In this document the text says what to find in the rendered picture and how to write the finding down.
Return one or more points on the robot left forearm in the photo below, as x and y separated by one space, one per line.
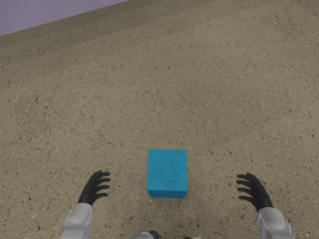
78 223

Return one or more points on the carton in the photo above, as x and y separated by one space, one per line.
167 173

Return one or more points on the left robot hand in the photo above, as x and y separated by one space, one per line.
88 194

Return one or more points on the robot right forearm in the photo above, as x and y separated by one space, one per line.
272 224

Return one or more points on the right robot hand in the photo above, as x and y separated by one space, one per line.
260 198

